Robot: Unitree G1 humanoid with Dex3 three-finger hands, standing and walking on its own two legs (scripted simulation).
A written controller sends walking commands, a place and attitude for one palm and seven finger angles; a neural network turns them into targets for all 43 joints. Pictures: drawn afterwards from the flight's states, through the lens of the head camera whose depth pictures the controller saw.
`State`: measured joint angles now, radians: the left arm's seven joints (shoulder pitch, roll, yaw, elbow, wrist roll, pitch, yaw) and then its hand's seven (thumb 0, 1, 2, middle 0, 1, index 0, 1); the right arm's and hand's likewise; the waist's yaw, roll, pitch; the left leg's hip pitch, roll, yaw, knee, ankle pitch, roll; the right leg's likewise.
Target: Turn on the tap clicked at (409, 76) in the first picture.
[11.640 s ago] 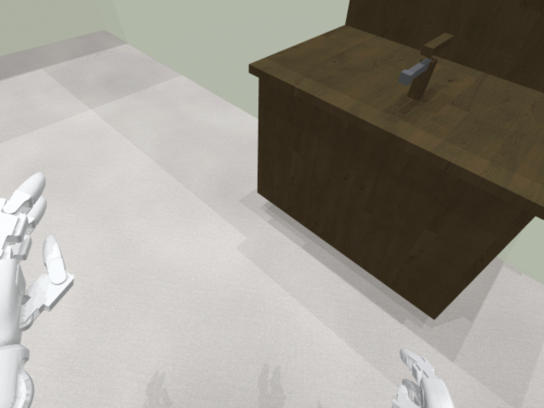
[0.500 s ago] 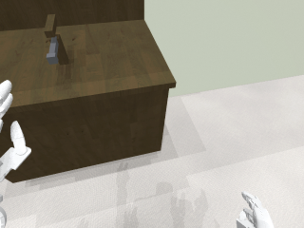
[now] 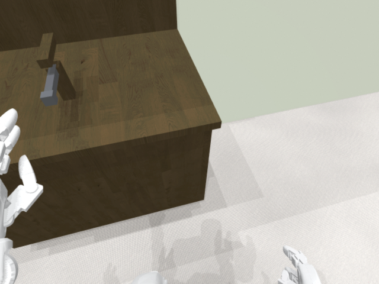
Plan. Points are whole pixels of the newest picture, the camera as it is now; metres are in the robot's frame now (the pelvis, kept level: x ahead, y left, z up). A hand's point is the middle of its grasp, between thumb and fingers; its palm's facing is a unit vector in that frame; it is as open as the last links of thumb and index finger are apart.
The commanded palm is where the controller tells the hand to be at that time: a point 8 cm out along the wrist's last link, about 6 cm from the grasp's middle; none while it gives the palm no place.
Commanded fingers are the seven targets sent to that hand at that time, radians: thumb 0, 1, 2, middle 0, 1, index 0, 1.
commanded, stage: take the last steps up to it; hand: left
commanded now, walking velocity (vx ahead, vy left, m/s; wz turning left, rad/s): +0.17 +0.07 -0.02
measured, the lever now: (49, 98) +0.50 +0.39 +0.08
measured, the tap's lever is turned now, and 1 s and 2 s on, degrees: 0 0 0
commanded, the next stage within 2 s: come to a stop and stand still in 0.14 s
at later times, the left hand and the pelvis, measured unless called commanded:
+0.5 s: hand (65, 145) +0.30 +0.23 +0.17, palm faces +0.36 -0.82 -0.45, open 7.4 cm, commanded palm +0.24 +0.28 +0.18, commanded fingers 0.00 0.90 0.90 -0.20 -0.30 -0.20 -0.30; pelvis +0.07 +0.00 +0.00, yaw -1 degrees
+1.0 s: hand (28, 162) +0.27 +0.28 +0.16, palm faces +0.29 -0.90 -0.33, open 7.4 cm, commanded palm +0.20 +0.33 +0.18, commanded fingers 0.00 0.90 0.90 -0.20 -0.30 -0.20 -0.30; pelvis +0.02 +0.06 +0.00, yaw -4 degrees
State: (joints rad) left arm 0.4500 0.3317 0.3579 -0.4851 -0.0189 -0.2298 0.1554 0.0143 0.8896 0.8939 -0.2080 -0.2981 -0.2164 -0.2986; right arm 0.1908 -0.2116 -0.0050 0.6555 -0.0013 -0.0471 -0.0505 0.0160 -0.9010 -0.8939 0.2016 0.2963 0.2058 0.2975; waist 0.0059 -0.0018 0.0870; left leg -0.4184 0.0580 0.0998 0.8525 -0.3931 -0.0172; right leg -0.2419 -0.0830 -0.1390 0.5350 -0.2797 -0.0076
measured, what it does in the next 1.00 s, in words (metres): steps on the spot: left foot, then right foot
